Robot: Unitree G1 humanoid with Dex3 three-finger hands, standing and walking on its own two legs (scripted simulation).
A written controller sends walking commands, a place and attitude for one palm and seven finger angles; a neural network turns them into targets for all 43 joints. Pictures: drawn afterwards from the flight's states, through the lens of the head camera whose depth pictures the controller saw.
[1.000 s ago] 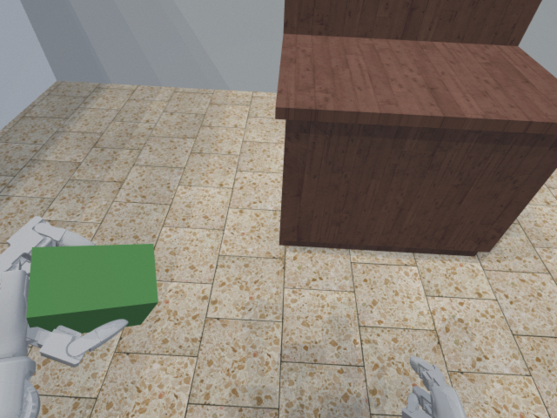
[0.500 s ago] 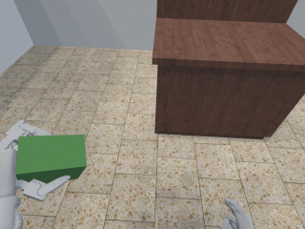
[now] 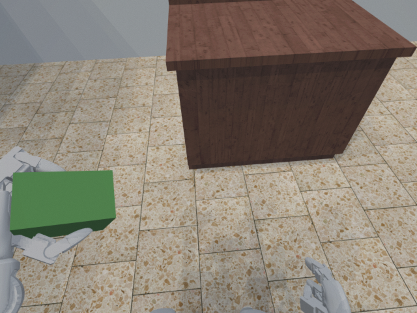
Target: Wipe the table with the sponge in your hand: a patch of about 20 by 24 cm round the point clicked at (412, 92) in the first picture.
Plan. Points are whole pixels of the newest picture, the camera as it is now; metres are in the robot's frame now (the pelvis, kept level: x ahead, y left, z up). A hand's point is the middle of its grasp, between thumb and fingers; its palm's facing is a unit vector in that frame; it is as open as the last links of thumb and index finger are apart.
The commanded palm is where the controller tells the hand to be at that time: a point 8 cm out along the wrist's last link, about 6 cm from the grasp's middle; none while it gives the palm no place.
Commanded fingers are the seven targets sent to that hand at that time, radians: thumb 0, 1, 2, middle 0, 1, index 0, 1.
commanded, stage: walk to a spot facing it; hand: left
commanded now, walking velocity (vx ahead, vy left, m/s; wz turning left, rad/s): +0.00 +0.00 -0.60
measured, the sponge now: (79, 204) +0.22 +0.20 +0.17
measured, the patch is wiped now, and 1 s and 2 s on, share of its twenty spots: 0.00 0.00 0.00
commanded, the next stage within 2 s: turn to face it in 1.62 s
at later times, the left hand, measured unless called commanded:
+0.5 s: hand (140, 169) +0.27 +0.12 +0.19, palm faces +0.15 -0.88 -0.45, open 10.8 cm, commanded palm +0.23 +0.17 +0.21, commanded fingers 0.00 0.10 1.30 -1.20 -1.60 -1.20 -1.60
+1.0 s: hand (200, 125) +0.37 +0.05 +0.19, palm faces +0.08 -0.93 -0.35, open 10.8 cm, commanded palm +0.34 +0.09 +0.21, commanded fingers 0.00 0.10 1.30 -1.20 -1.60 -1.20 -1.60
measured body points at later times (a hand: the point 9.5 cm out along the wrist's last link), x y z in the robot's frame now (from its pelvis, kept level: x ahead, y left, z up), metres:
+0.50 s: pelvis -0.01 -0.04 +0.01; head -0.02 -0.05 +0.46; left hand +0.26 +0.17 +0.22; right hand +0.07 -0.29 -0.08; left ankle -0.03 +0.15 -0.71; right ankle +0.01 -0.16 -0.70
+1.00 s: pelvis +0.07 -0.09 +0.02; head +0.04 -0.07 +0.47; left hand +0.36 +0.10 +0.21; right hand +0.09 -0.38 -0.06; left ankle +0.16 +0.00 -0.71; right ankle +0.01 -0.16 -0.67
